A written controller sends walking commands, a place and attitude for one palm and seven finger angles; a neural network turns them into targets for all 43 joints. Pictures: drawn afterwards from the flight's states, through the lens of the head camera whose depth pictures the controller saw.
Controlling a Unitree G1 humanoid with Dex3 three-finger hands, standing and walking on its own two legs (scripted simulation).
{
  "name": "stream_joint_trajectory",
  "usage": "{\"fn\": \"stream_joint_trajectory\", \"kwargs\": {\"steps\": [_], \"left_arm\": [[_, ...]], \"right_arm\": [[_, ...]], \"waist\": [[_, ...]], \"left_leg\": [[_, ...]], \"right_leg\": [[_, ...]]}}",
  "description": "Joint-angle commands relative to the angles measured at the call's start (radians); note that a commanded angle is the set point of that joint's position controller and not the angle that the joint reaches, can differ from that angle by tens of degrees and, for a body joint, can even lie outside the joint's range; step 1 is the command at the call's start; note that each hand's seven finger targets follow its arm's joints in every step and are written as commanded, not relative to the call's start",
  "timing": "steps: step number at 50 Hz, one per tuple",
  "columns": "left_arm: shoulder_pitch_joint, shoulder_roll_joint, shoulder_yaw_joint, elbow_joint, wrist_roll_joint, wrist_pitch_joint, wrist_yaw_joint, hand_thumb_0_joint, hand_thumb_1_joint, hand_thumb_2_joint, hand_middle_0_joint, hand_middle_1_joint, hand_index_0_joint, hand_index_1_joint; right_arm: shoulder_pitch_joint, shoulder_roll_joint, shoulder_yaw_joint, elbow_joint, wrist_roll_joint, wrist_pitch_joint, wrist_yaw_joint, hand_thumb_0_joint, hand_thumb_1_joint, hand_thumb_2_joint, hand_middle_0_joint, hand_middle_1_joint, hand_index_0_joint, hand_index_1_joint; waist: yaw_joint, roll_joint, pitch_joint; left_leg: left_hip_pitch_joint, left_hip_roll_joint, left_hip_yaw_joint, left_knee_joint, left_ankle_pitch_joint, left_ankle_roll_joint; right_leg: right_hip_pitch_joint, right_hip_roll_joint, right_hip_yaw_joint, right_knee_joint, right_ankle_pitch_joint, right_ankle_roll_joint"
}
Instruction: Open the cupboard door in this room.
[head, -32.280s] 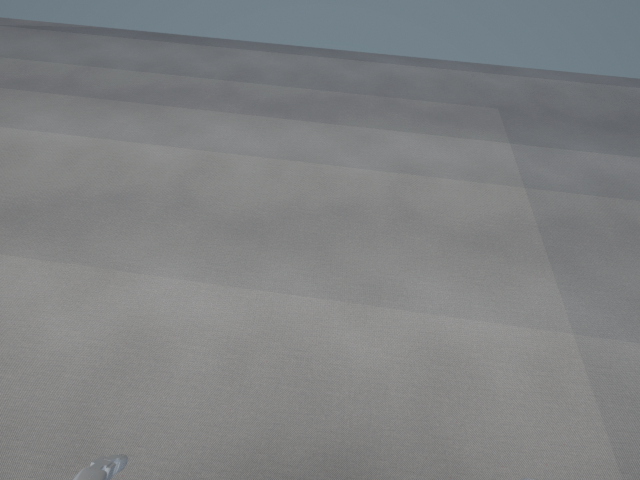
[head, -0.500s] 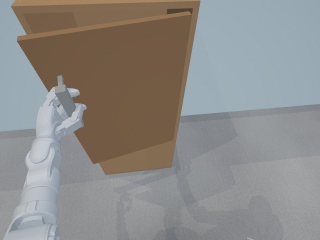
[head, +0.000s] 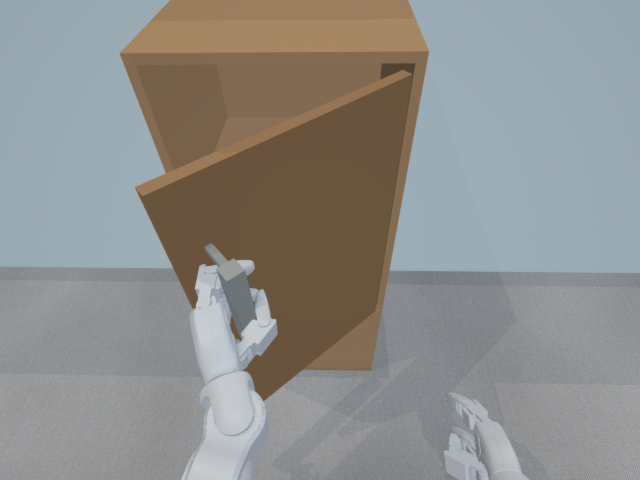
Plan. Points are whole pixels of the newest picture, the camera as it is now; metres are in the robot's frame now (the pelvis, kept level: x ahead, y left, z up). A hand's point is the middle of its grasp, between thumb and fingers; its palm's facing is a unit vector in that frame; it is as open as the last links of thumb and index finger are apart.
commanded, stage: pull the door open along its arc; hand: left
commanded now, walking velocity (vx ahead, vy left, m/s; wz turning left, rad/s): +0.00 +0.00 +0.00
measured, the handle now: (232, 294) +0.32 +0.13 +0.08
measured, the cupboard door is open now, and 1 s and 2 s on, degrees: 42 43 48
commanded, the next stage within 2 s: open thumb and fingers to let go in 0.06 s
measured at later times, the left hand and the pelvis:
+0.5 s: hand (268, 334) +0.27 +0.08 +0.08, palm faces +0.42 -0.91 -0.02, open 8.8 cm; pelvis +0.00 -0.02 +0.00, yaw +0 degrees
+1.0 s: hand (267, 332) +0.27 +0.08 +0.08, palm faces +0.34 -0.94 -0.03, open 15.3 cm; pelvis -0.01 +0.01 +0.00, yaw -1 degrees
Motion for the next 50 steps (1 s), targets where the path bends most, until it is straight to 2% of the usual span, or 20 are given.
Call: {"fn": "stream_joint_trajectory", "kwargs": {"steps": [1, 3, 7, 8, 10, 12, 16, 18, 20, 21, 25, 26, 28, 30, 31, 35, 40, 47, 48, 50], "left_arm": [[0.006, -0.153, -0.105, -0.301, 0.003, -0.055, -0.03, 0.0, 0.9, 0.9, -0.4, -1.35, -0.4, -1.35], [0.054, -0.139, -0.09, -0.335, -0.019, -0.05, -0.041, 0.0, 0.9, 0.9, -0.4, -1.35, -0.4, -1.35], [-0.087, -0.086, -0.024, -0.27, -0.012, -0.045, -0.011, 0.0, 0.9, 0.9, -0.4, -1.35, -0.4, -1.35], [-0.187, -0.054, 0.01, -0.247, -0.008, -0.049, 0.007, 0.0, 0.9, 0.9, -0.4, -1.35, -0.4, -1.35], [-0.15, -0.078, 0.011, -0.209, -0.005, -0.052, 0.012, 0.0, 0.76, 0.84, -0.39, -1.335, -0.39, -1.335], [-0.124, -0.061, 0.026, -0.224, -0.012, -0.058, 0.005, 0.0, 0.62, 0.78, -0.38, -1.32, -0.38, -1.32], [-0.104, -0.052, 0.025, -0.221, -0.013, -0.08, -0.018, 0.0, 0.34, 0.66, -0.36, -1.29, -0.36, -1.29], [-0.103, -0.058, 0.013, -0.238, -0.01, -0.091, -0.028, 0.0, 0.2, 0.6, -0.35, -1.275, -0.35, -1.275], [-0.11, -0.05, 0.02, -0.253, -0.013, -0.101, -0.031, 0.0, 0.06, 0.54, -0.34, -1.26, -0.34, -1.26], [-0.092, -0.043, 0.023, -0.237, -0.013, -0.103, -0.037, 0.0, -0.01, 0.51, -0.335, -1.253, -0.335, -1.253], [-0.137, -0.046, 0.016, -0.256, -0.012, -0.119, -0.038, 0.0, -0.29, 0.39, -0.315, -1.222, -0.315, -1.222], [-0.128, -0.038, 0.019, -0.24, -0.007, -0.118, -0.039, 0.0, -0.36, 0.36, -0.31, -1.215, -0.31, -1.215], [-0.14, -0.031, 0.033, -0.24, -0.013, -0.121, -0.036, 0.0, -0.5, 0.3, -0.3, -1.2, -0.3, -1.2], [-0.121, -0.056, 0.009, -0.249, -0.008, -0.118, -0.035, 0.0, -0.5, 0.3, -0.3, -1.2, -0.3, -1.2], [-0.102, -0.062, 0.004, -0.232, -0.006, -0.11, -0.035, 0.0, -0.5, 0.3, -0.292, -1.15, -0.292, -1.15], [-0.151, -0.079, -0.013, -0.24, -0.002, -0.099, -0.019, 0.0, -0.5, 0.3, -0.258, -0.95, -0.258, -0.95], [-0.196, -0.109, -0.034, -0.214, 0.006, -0.074, 0.001, 0.0, -0.5, 0.3, -0.217, -0.7, -0.217, -0.7], [-0.184, -0.137, -0.056, -0.218, 0.012, -0.04, 0.013, 0.0, -0.5, 0.3, -0.158, -0.35, -0.158, -0.35], [-0.197, -0.139, -0.055, -0.219, 0.009, -0.036, 0.017, 0.0, -0.5, 0.3, -0.15, -0.3, -0.15, -0.3], [-0.214, -0.141, -0.053, -0.225, 0.01, -0.029, 0.025, 0.0, -0.5, 0.3, -0.15, -0.3, -0.15, -0.3]], "right_arm": [[-0.105, -0.094, -0.034, -0.155, 0.006, -0.048, -0.014, 0.0, -0.9, -0.9, 0.2, 0.3, 0.2, 0.3], [-0.122, -0.09, -0.026, -0.161, 0.008, -0.044, -0.016, 0.0, -0.9, -0.9, 0.2, 0.3, 0.2, 0.3], [-0.15, -0.09, -0.018, -0.138, 0.0, -0.04, -0.033, 0.0, -0.9, -0.9, 0.2, 0.3, 0.2, 0.3], [-0.151, -0.091, -0.015, -0.125, -0.003, -0.039, -0.04, 0.0, -0.9, -0.9, 0.2, 0.3, 0.2, 0.3], [-0.152, -0.084, -0.016, -0.123, -0.01, -0.044, -0.045, 0.0, -0.9, -0.9, 0.2, 0.3, 0.2, 0.3], [-0.146, -0.083, -0.024, -0.126, -0.009, -0.043, -0.048, 0.0, -0.9, -0.9, 0.2, 0.3, 0.2, 0.3], [-0.113, -0.085, -0.029, -0.121, -0.007, -0.043, -0.051, 0.0, -0.9, -0.9, 0.2, 0.3, 0.2, 0.3], [-0.107, -0.089, -0.029, -0.127, -0.007, -0.042, -0.05, 0.0, -0.9, -0.9, 0.2, 0.3, 0.2, 0.3], [-0.103, -0.089, -0.03, -0.128, -0.007, -0.043, -0.051, 0.0, -0.9, -0.9, 0.2, 0.3, 0.2, 0.3], [-0.099, -0.091, -0.031, -0.127, -0.006, -0.044, -0.053, 0.0, -0.9, -0.9, 0.2, 0.3, 0.2, 0.3], [-0.103, -0.093, -0.03, -0.13, -0.009, -0.048, -0.056, 0.0, -0.9, -0.9, 0.2, 0.3, 0.2, 0.3], [-0.098, -0.093, -0.031, -0.127, -0.008, -0.049, -0.057, 0.0, -0.9, -0.9, 0.2, 0.3, 0.2, 0.3], [-0.101, -0.093, -0.031, -0.128, -0.008, -0.047, -0.058, 0.0, -0.9, -0.9, 0.2, 0.3, 0.2, 0.3], [-0.101, -0.092, -0.031, -0.135, -0.006, -0.047, -0.056, 0.0, -0.9, -0.9, 0.2, 0.3, 0.2, 0.3], [-0.095, -0.093, -0.033, -0.138, -0.005, -0.047, -0.054, 0.0, -0.9, -0.9, 0.2, 0.3, 0.2, 0.3], [-0.106, -0.094, -0.03, -0.141, -0.003, -0.046, -0.052, 0.0, -0.9, -0.9, 0.2, 0.3, 0.2, 0.3], [-0.117, -0.096, -0.029, -0.14, -0.001, -0.046, -0.048, 0.0, -0.9, -0.9, 0.2, 0.3, 0.2, 0.3], [-0.127, -0.094, -0.029, -0.142, 0.002, -0.038, -0.036, 0.0, -0.9, -0.9, 0.2, 0.3, 0.2, 0.3], [-0.126, -0.095, -0.029, -0.142, 0.003, -0.036, -0.035, 0.0, -0.9, -0.9, 0.2, 0.3, 0.2, 0.3], [-0.131, -0.092, -0.028, -0.14, 0.003, -0.036, -0.034, 0.0, -0.9, -0.9, 0.2, 0.3, 0.2, 0.3]], "waist": [[0.004, -0.107, -0.162], [0.016, -0.115, -0.154], [0.004, -0.112, -0.045], [-0.004, -0.114, -0.034], [0.011, -0.134, -0.058], [0.03, -0.137, -0.124], [0.021, -0.151, -0.146], [0.016, -0.124, -0.148], [0.014, -0.126, -0.154], [0.011, -0.164, -0.135], [0.004, -0.122, -0.138], [0.003, -0.145, -0.128], [0.007, -0.125, -0.139], [0.012, -0.099, -0.156], [0.011, -0.131, -0.149], [0.005, -0.098, -0.135], [0.003, -0.102, -0.122], [0.018, -0.053, -0.149], [0.014, -0.072, -0.152], [0.018, -0.062, -0.16]], "left_leg": [[0.117, -0.049, 0.005, -0.055, 0.283, 0.055], [0.113, -0.059, 0.01, -0.058, 0.269, 0.055], [0.093, -0.071, 0.003, -0.048, 0.195, 0.054], [0.081, -0.076, -0.001, -0.046, 0.17, 0.055], [0.085, -0.078, -0.001, -0.043, 0.176, 0.056], [0.092, -0.078, 0.002, -0.051, 0.205, 0.055], [0.093, -0.072, 0.0, -0.06, 0.244, 0.055], [0.093, -0.071, 0.003, -0.065, 0.248, 0.056], [0.09, -0.07, 0.002, -0.063, 0.248, 0.056], [0.081, -0.068, -0.001, -0.062, 0.239, 0.057], [0.081, -0.071, 0.002, -0.054, 0.223, 0.059], [0.076, -0.069, -0.001, -0.053, 0.219, 0.06], [0.075, -0.071, 0.001, -0.054, 0.215, 0.058], [0.084, -0.069, 0.004, -0.053, 0.238, 0.058], [0.083, -0.064, 0.001, -0.056, 0.241, 0.059], [0.08, -0.065, 0.002, -0.053, 0.218, 0.056], [0.078, -0.06, -0.005, -0.058, 0.194, 0.054], [0.085, -0.049, -0.01, -0.07, 0.228, 0.048], [0.081, -0.049, -0.013, -0.07, 0.22, 0.046], [0.085, -0.05, -0.012, -0.067, 0.222, 0.047]], "right_leg": [[0.113, 0.009, 0.055, -0.157, 0.378, 0.012], [0.133, -0.002, 0.067, -0.172, 0.398, 0.02], [0.06, -0.015, 0.099, -0.232, 0.242, 0.023], [0.037, -0.019, 0.11, -0.24, 0.187, 0.024], [0.048, -0.025, 0.125, -0.251, 0.188, 0.027], [0.099, -0.031, 0.136, -0.238, 0.263, 0.032], [0.134, -0.031, 0.129, -0.209, 0.386, 0.039], [0.127, -0.027, 0.118, -0.189, 0.406, 0.037], [0.13, -0.027, 0.119, -0.185, 0.41, 0.038], [0.128, -0.028, 0.121, -0.198, 0.393, 0.041], [0.101, -0.028, 0.123, -0.191, 0.35, 0.038], [0.096, -0.025, 0.12, -0.196, 0.325, 0.036], [0.092, -0.023, 0.117, -0.188, 0.312, 0.033], [0.094, -0.015, 0.101, -0.167, 0.336, 0.026], [0.094, -0.011, 0.088, -0.166, 0.331, 0.024], [0.061, -0.005, 0.079, -0.16, 0.272, 0.018], [0.03, 0.007, 0.058, -0.153, 0.203, 0.011], [0.038, 0.021, 0.032, -0.113, 0.235, -0.002], [0.036, 0.022, 0.029, -0.112, 0.221, -0.002], [0.035, 0.025, 0.03, -0.112, 0.221, -0.004]]}}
